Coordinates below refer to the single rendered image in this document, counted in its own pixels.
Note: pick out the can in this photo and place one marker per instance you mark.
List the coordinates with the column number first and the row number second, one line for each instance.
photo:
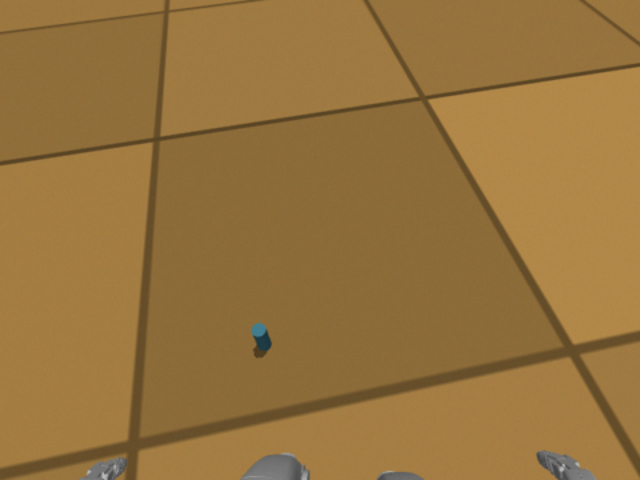
column 261, row 336

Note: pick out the right robot hand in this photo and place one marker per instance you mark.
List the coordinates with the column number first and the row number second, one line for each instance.
column 563, row 467

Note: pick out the left robot hand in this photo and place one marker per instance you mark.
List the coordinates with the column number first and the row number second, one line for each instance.
column 106, row 470

